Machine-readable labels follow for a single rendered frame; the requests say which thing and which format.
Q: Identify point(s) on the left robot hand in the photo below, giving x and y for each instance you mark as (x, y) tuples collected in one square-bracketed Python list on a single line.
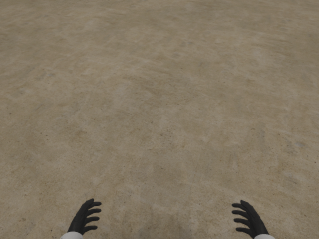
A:
[(80, 220)]

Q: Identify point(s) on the right robot hand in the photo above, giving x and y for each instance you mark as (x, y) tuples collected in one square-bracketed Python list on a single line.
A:
[(253, 221)]

